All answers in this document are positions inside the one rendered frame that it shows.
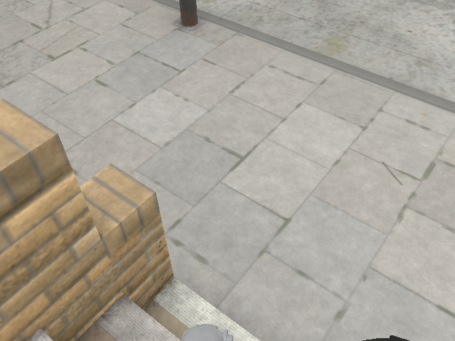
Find stairs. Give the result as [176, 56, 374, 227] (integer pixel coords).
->
[27, 277, 260, 341]

